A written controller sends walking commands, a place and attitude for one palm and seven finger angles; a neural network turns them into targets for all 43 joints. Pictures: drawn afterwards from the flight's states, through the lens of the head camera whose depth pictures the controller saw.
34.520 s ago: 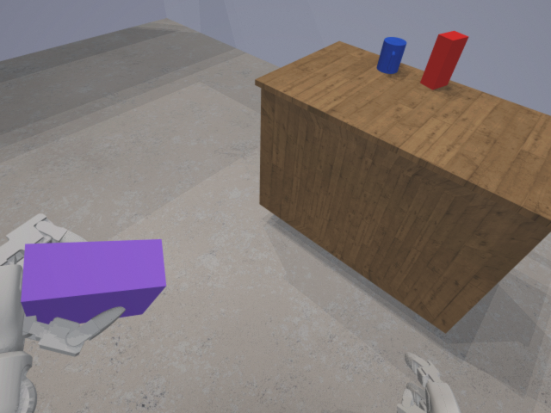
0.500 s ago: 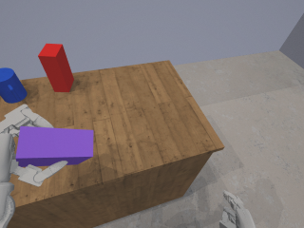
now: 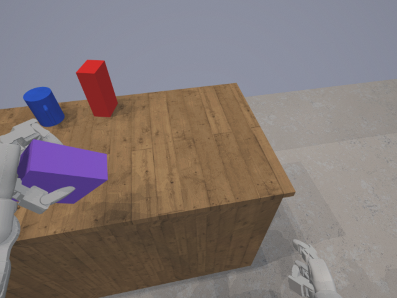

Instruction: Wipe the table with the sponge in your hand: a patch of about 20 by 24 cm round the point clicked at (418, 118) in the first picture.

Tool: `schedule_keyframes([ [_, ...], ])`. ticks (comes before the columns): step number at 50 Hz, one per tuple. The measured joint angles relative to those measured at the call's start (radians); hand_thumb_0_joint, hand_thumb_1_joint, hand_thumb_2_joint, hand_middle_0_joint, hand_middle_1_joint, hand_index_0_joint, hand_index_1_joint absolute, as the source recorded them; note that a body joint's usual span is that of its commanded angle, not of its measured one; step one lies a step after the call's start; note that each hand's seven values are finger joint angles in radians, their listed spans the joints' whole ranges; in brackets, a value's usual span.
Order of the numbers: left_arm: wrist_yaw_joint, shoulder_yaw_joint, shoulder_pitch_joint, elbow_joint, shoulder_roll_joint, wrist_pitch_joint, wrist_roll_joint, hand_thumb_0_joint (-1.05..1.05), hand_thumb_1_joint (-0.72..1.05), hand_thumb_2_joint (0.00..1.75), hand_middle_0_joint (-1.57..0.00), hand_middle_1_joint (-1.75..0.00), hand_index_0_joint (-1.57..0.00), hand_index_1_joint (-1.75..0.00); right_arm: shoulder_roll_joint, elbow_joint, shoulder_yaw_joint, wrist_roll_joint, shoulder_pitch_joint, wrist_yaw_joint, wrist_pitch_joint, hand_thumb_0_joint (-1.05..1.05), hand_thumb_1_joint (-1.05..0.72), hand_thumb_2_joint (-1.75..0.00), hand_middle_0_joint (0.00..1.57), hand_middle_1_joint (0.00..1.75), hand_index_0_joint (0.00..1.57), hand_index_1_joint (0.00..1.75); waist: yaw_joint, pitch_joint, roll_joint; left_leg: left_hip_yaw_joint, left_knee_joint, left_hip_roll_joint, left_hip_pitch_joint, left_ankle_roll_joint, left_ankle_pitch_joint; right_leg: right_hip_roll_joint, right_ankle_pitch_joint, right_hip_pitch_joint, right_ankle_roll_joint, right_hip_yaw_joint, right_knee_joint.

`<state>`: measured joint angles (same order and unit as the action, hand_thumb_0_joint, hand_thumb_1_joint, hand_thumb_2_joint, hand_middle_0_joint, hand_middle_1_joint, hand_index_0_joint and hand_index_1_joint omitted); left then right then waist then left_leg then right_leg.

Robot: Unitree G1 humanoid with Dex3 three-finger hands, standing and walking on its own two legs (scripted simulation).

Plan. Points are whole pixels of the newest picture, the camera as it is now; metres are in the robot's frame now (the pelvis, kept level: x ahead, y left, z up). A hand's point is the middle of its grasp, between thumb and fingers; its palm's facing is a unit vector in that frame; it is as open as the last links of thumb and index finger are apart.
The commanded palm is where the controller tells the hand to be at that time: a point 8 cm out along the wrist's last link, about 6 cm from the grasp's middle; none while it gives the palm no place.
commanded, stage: turn the palm down, sponge in hand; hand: left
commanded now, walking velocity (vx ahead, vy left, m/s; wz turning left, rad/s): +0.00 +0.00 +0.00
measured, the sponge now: (68, 177) +0.27 +0.28 +0.12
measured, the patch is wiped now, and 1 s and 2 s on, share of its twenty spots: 0.00 0.00 0.00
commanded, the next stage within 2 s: move the sponge above the wiping area in 1.68 s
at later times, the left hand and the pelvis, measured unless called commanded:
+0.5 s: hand (55, 174) +0.26 +0.29 +0.14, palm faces +0.16 -0.41 -0.90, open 9.6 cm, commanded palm +0.23 +0.29 +0.20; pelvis +0.04 +0.00 +0.00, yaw -2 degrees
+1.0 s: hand (47, 183) +0.25 +0.31 +0.13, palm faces +0.02 -0.23 -0.97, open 9.6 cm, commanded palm +0.22 +0.32 +0.21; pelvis +0.02 +0.04 +0.01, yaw -2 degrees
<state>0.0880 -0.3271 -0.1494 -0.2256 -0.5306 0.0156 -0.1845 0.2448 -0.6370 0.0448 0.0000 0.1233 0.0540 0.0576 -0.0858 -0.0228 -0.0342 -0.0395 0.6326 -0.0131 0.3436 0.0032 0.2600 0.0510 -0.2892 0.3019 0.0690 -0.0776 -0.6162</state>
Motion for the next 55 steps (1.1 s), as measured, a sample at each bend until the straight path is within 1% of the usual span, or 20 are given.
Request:
schedule_keyframes([
  [3, -0.057, 0.025, 0.012, 0.046, -0.027, 0.085, -0.024, 0.00, -0.46, 1.02, -0.78, -1.37, -0.79, -1.36, 0.021, 0.010, 0.000, 0.014, 0.000, 0.018, -0.019, 0.01, -0.90, -0.89, 0.21, 0.30, 0.20, 0.30, 0.007, 0.005, -0.039, 0.002, -0.010, 0.007, -0.013, -0.001, 0.002, 0.007, 0.001, -0.013, 0.002, 0.003, 0.014],
  [5, -0.109, 0.047, -0.009, 0.054, -0.045, 0.108, -0.026, 0.00, -0.46, 1.02, -0.78, -1.38, -0.78, -1.36, 0.031, 0.017, -0.004, 0.019, -0.003, 0.028, -0.028, 0.01, -0.90, -0.89, 0.21, 0.30, 0.20, 0.30, 0.015, 0.004, -0.059, 0.011, -0.017, 0.011, -0.022, -0.001, 0.005, 0.011, 0.000, -0.017, 0.003, 0.012, 0.018],
  [7, -0.153, 0.058, -0.046, 0.036, -0.057, 0.092, -0.021, 0.00, -0.46, 1.02, -0.78, -1.38, -0.78, -1.36, 0.034, 0.022, -0.011, 0.019, -0.003, 0.035, -0.033, 0.01, -0.90, -0.89, 0.21, 0.30, 0.20, 0.30, 0.022, 0.004, -0.065, 0.021, -0.021, 0.014, -0.026, -0.002, 0.010, 0.014, -0.004, -0.015, 0.005, 0.023, 0.015],
  [10, -0.184, 0.048, -0.114, -0.036, -0.070, 0.020, -0.008, 0.00, -0.46, 1.02, -0.78, -1.37, -0.78, -1.36, 0.025, 0.028, -0.025, 0.014, 0.013, 0.036, -0.035, 0.01, -0.90, -0.89, 0.21, 0.30, 0.20, 0.30, 0.024, 0.009, -0.045, 0.032, -0.021, 0.017, -0.023, -0.005, 0.020, 0.016, -0.018, -0.002, 0.009, 0.034, 0.002],
  [13, -0.159, 0.021, -0.171, -0.122, -0.082, -0.040, -0.015, 0.00, -0.46, 1.02, -0.78, -1.37, -0.79, -1.36, 0.018, 0.032, -0.042, 0.014, 0.042, 0.025, -0.038, 0.01, -0.90, -0.89, 0.21, 0.30, 0.20, 0.30, 0.013, 0.020, -0.016, 0.039, -0.014, 0.020, -0.017, -0.014, 0.035, 0.019, -0.033, 0.010, 0.014, 0.041, -0.012],
  [15, -0.123, -0.001, -0.201, -0.166, -0.085, -0.048, -0.029, 0.00, -0.46, 1.02, -0.78, -1.37, -0.79, -1.36, 0.021, 0.037, -0.052, 0.018, 0.060, 0.017, -0.043, 0.01, -0.90, -0.89, 0.21, 0.30, 0.20, 0.30, 0.006, 0.029, -0.007, 0.041, -0.007, 0.022, -0.012, -0.017, 0.046, 0.021, -0.042, 0.015, 0.015, 0.044, -0.018],
  [18, -0.075, -0.018, -0.223, -0.186, -0.089, -0.002, -0.065, 0.00, -0.46, 1.02, -0.78, -1.37, -0.79, -1.36, 0.036, 0.047, -0.063, 0.025, 0.077, 0.015, -0.060, 0.01, -0.90, -0.89, 0.21, 0.30, 0.20, 0.30, -0.001, 0.039, -0.014, 0.041, 0.002, 0.020, -0.005, -0.015, 0.057, 0.020, -0.050, 0.020, 0.013, 0.044, -0.022],
  [21, -0.061, -0.013, -0.225, -0.157, -0.098, 0.075, -0.102, 0.00, -0.46, 1.02, -0.78, -1.37, -0.79, -1.36, 0.051, 0.052, -0.064, 0.035, 0.076, 0.026, -0.079, 0.01, -0.90, -0.90, 0.21, 0.30, 0.20, 0.30, -0.002, 0.042, -0.027, 0.040, 0.005, 0.014, 0.000, -0.009, 0.060, 0.014, -0.054, 0.023, 0.006, 0.043, -0.025],
  [24, -0.079, 0.012, -0.219, -0.128, -0.101, 0.134, -0.142, 0.00, -0.46, 1.02, -0.78, -1.37, -0.79, -1.36, 0.057, 0.060, -0.059, 0.040, 0.067, 0.041, -0.087, 0.01, -0.90, -0.90, 0.20, 0.30, 0.20, 0.30, -0.001, 0.042, -0.036, 0.039, 0.003, 0.007, 0.004, -0.001, 0.057, 0.007, -0.053, 0.025, -0.001, 0.042, -0.024],
  [26, -0.091, 0.039, -0.220, -0.132, -0.094, 0.144, -0.168, 0.00, -0.46, 1.02, -0.78, -1.37, -0.79, -1.36, 0.054, 0.064, -0.055, 0.042, 0.056, 0.049, -0.083, 0.01, -0.90, -0.90, 0.20, 0.30, 0.20, 0.30, -0.001, 0.038, -0.040, 0.040, 0.002, 0.005, 0.001, 0.004, 0.055, 0.005, -0.050, 0.021, -0.005, 0.043, -0.019],
  [30, -0.093, 0.107, -0.230, -0.183, -0.078, 0.105, -0.230, 0.00, -0.46, 1.02, -0.78, -1.37, -0.79, -1.36, 0.035, 0.071, -0.045, 0.035, 0.036, 0.057, -0.072, 0.01, -0.90, -0.90, 0.20, 0.30, 0.20, 0.30, -0.003, 0.042, -0.039, 0.046, -0.003, 0.000, -0.007, 0.014, 0.052, 0.000, -0.043, 0.011, -0.014, 0.049, -0.008],
  [34, -0.061, 0.152, -0.218, -0.218, -0.090, 0.090, -0.291, 0.00, -0.46, 1.02, -0.78, -1.37, -0.79, -1.36, 0.010, 0.074, -0.031, 0.033, 0.019, 0.048, -0.078, 0.01, -0.90, -0.90, 0.20, 0.30, 0.20, 0.30, -0.006, 0.054, -0.037, 0.051, -0.016, -0.002, -0.023, 0.021, 0.046, -0.002, -0.031, -0.007, -0.022, 0.055, 0.013],
  [36, -0.042, 0.156, -0.192, -0.205, -0.097, 0.119, -0.311, 0.00, -0.46, 1.02, -0.78, -1.37, -0.79, -1.36, 0.002, 0.070, -0.022, 0.040, 0.006, 0.041, -0.090, 0.01, -0.90, -0.90, 0.21, 0.30, 0.20, 0.30, -0.008, 0.055, -0.040, 0.054, -0.028, -0.004, -0.035, 0.024, 0.039, -0.004, -0.021, -0.021, -0.025, 0.058, 0.028],
  [39, -0.035, 0.159, -0.132, -0.156, -0.099, 0.202, -0.343, 0.00, -0.46, 1.02, -0.78, -1.37, -0.79, -1.36, 0.002, 0.064, -0.007, 0.047, -0.011, 0.033, -0.113, 0.01, -0.90, -0.89, 0.21, 0.30, 0.20, 0.30, -0.012, 0.053, -0.050, 0.054, -0.053, -0.010, -0.053, 0.030, 0.022, -0.010, -0.004, -0.041, -0.032, 0.059, 0.055],
  [43, -0.073, 0.173, -0.081, -0.107, -0.089, 0.314, -0.393, 0.00, -0.46, 1.02, -0.78, -1.37, -0.79, -1.36, 0.013, 0.062, 0.013, 0.056, -0.032, 0.028, -0.131, 0.01, -0.90, -0.89, 0.21, 0.30, 0.20, 0.30, -0.017, 0.036, -0.068, 0.056, -0.093, -0.021, -0.081, 0.041, -0.005, -0.021, 0.021, -0.068, -0.042, 0.061, 0.091],
  [45, -0.107, 0.198, -0.077, -0.104, -0.079, 0.340, -0.419, 0.00, -0.46, 1.02, -0.78, -1.37, -0.79, -1.36, 0.018, 0.062, 0.019, 0.058, -0.040, 0.028, -0.132, 0.01, -0.90, -0.89, 0.21, 0.30, 0.20, 0.30, -0.019, 0.027, -0.074, 0.057, -0.113, -0.028, -0.094, 0.047, -0.019, -0.028, 0.032, -0.080, -0.048, 0.062, 0.108],
  [47, -0.138, 0.232, -0.081, -0.112, -0.065, 0.339, -0.447, 0.00, -0.46, 1.02, -0.78, -1.38, -0.78, -1.36, 0.020, 0.060, 0.021, 0.056, -0.049, 0.029, -0.129, 0.01, -0.90, -0.89, 0.21, 0.30, 0.20, 0.30, -0.024, 0.014, -0.078, 0.058, -0.129, -0.033, -0.105, 0.053, -0.030, -0.033, 0.042, -0.091, -0.053, 0.064, 0.122],
  [50, -0.168, 0.287, -0.090, -0.133, -0.057, 0.288, -0.494, 0.00, -0.46, 1.02, -0.78, -1.38, -0.79, -1.36, 0.016, 0.050, 0.023, 0.044, -0.058, 0.028, -0.121, 0.01, -0.90, -0.89, 0.21, 0.30, 0.20, 0.30, -0.035, -0.002, -0.073, 0.061, -0.151, -0.039, -0.121, 0.059, -0.043, -0.039, 0.052, -0.103, -0.057, 0.067, 0.137],
  [53, -0.156, 0.316, -0.086, -0.150, -0.066, 0.223, -0.544, 0.00, -0.46, 1.02, -0.78, -1.37, -0.79, -1.36, 0.005, 0.032, 0.024, 0.032, -0.068, 0.024, -0.115, 0.01, -0.90, -0.89, 0.21, 0.30, 0.20, 0.30, -0.049, -0.013, -0.065, 0.064, -0.165, -0.040, -0.138, 0.060, -0.050, -0.040, 0.059, -0.118, -0.057, 0.071, 0.149],
  [55, -0.134, 0.315, -0.069, -0.146, -0.077, 0.198, -0.572, 0.00, -0.46, 1.02, -0.78, -1.37, -0.79, -1.36, -0.003, 0.016, 0.025, 0.027, -0.075, 0.018, -0.118, 0.01, -0.90, -0.89, 0.21, 0.30, 0.20, 0.30, -0.059, -0.015, -0.062, 0.065, -0.175, -0.040, -0.149, 0.059, -0.054, -0.039, 0.063, -0.128, -0.054, 0.073, 0.158],
])
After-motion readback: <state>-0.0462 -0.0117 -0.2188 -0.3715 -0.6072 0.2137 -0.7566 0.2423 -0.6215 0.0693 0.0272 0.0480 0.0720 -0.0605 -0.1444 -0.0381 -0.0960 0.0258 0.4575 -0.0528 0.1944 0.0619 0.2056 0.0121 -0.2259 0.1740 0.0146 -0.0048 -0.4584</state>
